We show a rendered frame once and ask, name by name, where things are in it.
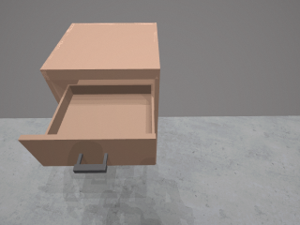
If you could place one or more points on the handle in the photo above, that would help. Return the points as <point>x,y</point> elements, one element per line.
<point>90,168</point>

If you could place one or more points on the drawer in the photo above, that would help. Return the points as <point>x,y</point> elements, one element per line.
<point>96,119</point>

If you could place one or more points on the cabinet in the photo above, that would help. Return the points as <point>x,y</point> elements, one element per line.
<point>106,53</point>

